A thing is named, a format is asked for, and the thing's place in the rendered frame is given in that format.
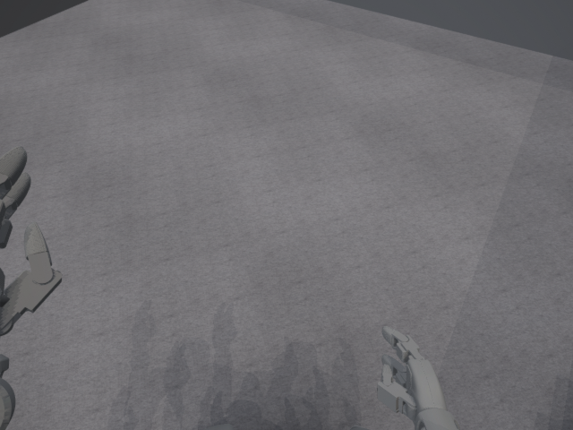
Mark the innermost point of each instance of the left robot hand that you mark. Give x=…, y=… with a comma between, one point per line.
x=31, y=288

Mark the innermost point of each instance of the right robot hand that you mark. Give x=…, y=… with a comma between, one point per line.
x=417, y=386

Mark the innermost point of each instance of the robot right forearm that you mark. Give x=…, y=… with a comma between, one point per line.
x=435, y=419

